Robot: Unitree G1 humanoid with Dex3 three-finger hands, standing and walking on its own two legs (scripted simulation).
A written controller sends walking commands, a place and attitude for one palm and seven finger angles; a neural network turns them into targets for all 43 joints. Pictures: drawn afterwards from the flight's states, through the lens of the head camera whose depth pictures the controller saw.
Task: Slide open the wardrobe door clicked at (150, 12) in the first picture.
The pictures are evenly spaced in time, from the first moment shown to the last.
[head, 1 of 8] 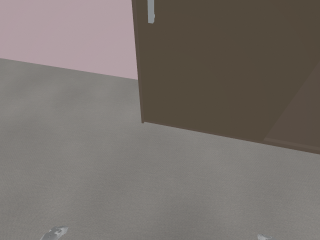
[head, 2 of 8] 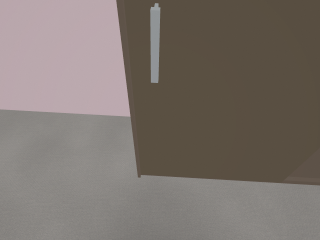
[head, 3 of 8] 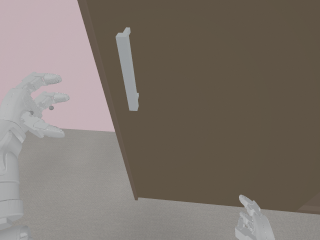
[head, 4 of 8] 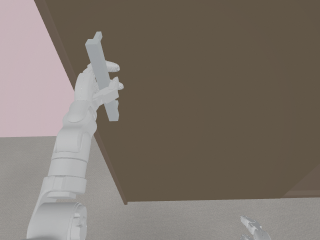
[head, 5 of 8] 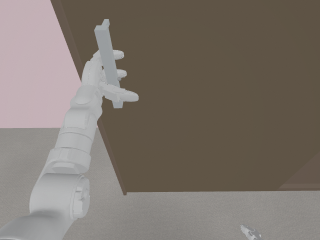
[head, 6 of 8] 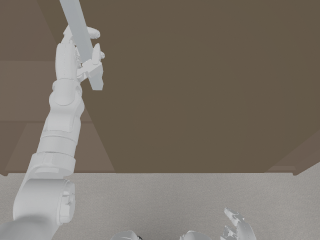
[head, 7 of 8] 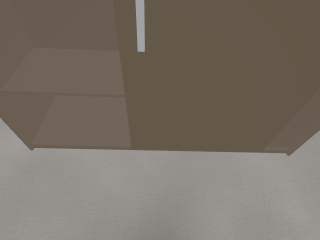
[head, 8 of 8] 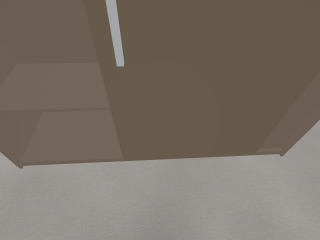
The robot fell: no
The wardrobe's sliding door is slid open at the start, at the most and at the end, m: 0.00 0.70 0.69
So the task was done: yes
